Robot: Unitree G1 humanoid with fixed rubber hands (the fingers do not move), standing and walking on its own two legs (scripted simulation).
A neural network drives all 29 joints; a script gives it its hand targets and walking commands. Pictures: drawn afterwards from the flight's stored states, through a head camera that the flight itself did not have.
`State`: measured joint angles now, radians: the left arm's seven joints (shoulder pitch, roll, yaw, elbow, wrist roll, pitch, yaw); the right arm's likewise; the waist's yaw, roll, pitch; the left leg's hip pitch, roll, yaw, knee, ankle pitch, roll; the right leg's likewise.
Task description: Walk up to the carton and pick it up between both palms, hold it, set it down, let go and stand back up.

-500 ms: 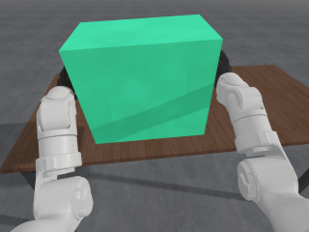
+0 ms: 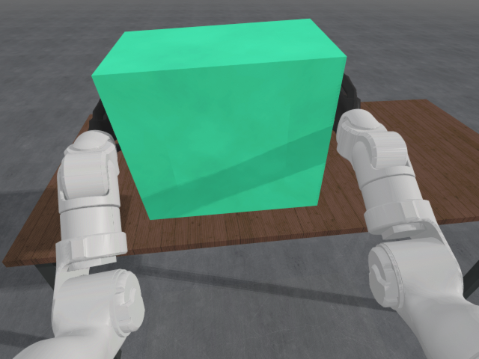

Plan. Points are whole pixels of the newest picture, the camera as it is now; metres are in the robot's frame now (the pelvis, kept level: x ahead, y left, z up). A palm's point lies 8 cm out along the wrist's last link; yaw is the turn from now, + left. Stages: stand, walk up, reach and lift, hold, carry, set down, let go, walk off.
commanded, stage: hold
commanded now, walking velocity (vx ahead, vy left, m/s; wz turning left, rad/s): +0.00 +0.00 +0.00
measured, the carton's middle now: (226, 123) +0.40 +0.00 +0.25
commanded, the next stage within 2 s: none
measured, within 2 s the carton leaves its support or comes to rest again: neither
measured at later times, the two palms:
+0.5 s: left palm (103, 141) +0.37 +0.19 +0.24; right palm (342, 118) +0.37 -0.19 +0.26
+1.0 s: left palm (104, 142) +0.37 +0.18 +0.24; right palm (346, 119) +0.36 -0.19 +0.26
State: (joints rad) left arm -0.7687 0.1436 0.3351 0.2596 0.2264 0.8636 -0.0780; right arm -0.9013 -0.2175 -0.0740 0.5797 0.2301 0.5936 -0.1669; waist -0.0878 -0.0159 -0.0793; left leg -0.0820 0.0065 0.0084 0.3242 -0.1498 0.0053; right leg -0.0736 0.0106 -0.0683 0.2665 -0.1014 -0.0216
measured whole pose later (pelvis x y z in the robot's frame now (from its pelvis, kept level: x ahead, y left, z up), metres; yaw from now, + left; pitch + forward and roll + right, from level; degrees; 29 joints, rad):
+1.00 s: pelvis +0.00 +0.00 +0.00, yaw +0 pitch -5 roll -1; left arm -0.76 0.14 0.33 0.24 0.23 0.88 -0.07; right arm -0.89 -0.22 -0.08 0.57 0.23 0.60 -0.16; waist -0.09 -0.02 -0.08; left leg -0.08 0.00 0.01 0.33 -0.15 0.01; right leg -0.07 0.01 -0.07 0.26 -0.10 -0.02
